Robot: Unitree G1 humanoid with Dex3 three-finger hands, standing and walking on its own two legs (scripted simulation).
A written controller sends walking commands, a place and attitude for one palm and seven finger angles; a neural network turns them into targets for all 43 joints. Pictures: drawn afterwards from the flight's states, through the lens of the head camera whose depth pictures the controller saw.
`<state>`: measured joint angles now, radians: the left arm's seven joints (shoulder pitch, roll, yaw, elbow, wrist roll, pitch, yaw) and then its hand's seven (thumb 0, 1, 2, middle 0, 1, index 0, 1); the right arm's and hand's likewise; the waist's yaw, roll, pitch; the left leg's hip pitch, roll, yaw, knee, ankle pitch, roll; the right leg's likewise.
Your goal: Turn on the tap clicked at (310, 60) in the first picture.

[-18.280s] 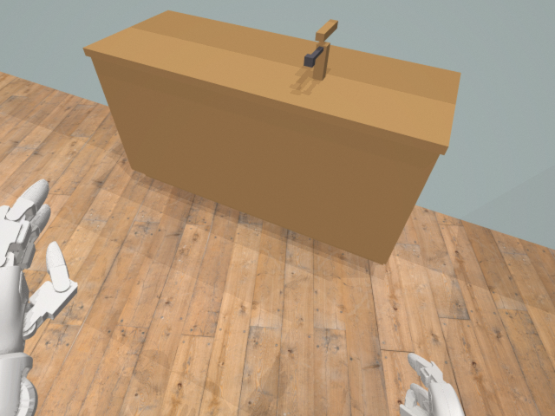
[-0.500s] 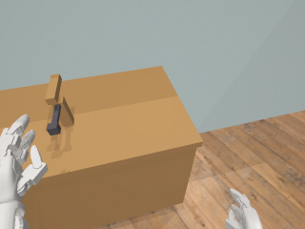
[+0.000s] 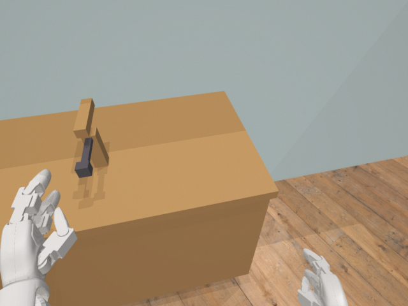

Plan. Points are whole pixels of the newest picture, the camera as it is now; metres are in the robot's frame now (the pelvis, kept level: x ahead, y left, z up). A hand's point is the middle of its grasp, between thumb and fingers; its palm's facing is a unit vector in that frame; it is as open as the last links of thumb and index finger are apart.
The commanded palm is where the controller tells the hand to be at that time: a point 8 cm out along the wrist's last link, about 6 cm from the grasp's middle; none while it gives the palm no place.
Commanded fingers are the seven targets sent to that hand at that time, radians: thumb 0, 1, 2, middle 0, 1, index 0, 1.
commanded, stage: turn the palm inward beside the body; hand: left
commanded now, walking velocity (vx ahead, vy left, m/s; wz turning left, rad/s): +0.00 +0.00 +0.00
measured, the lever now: (84, 169) +0.37 +0.33 +0.06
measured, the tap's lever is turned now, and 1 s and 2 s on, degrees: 0 0 0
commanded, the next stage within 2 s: reach beside the lever's end, fingers flat in 0.52 s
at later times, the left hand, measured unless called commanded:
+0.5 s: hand (76, 233) +0.18 +0.22 +0.14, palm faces +0.50 -0.86 -0.13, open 7.4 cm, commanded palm +0.13 +0.26 +0.15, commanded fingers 0.00 0.90 0.90 -0.20 -0.30 -0.20 -0.30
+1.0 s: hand (84, 218) +0.21 +0.23 +0.12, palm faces +0.51 -0.85 -0.13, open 7.4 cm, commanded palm +0.17 +0.28 +0.13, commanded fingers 0.00 0.90 0.90 -0.20 -0.30 -0.20 -0.30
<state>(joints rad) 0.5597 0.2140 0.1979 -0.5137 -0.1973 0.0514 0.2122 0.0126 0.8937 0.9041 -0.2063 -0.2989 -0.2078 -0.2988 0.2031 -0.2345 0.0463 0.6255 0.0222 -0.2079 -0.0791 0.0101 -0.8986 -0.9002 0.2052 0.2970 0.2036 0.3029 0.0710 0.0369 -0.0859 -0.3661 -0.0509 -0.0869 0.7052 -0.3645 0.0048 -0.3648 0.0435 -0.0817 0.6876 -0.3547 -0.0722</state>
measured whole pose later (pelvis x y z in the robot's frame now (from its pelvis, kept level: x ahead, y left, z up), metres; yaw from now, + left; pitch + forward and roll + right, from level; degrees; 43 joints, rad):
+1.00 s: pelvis +0.00 -0.01 +0.00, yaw +0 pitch +2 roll +1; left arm 0.42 0.21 0.23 -0.35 -0.21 0.05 0.23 0.01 0.89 0.90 -0.21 -0.30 -0.21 -0.30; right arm 0.19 -0.24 0.04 0.66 0.02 -0.20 -0.09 0.01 -0.90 -0.90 0.20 0.30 0.20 0.30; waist 0.06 0.04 -0.07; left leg -0.36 -0.04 -0.09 0.67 -0.35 -0.01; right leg -0.36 0.05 -0.09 0.67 -0.35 -0.09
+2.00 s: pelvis +0.00 +0.01 +0.00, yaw -1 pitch +6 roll -1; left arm 0.07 0.27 0.37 0.17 -0.20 -0.15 0.16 0.01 0.90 0.90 -0.17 -0.20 -0.17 -0.20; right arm 0.19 -0.25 0.02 0.69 0.02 -0.15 -0.09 0.01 -0.90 -0.90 0.21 0.30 0.20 0.30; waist 0.02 0.02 -0.07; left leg -0.47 -0.05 -0.07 0.73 -0.36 0.02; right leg -0.47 0.04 -0.07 0.70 -0.34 -0.06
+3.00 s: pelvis +0.01 +0.03 -0.01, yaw -1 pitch +10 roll -2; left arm -0.08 0.32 0.44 0.39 -0.19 -0.24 0.10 0.01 0.90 0.90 -0.15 -0.15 -0.15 -0.15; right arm 0.21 -0.24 0.01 0.69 0.01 -0.08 -0.08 0.01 -0.90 -0.90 0.21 0.30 0.20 0.30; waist 0.00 0.02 -0.10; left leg -0.59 -0.05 -0.07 0.83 -0.41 0.04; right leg -0.57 0.04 -0.07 0.76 -0.37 -0.04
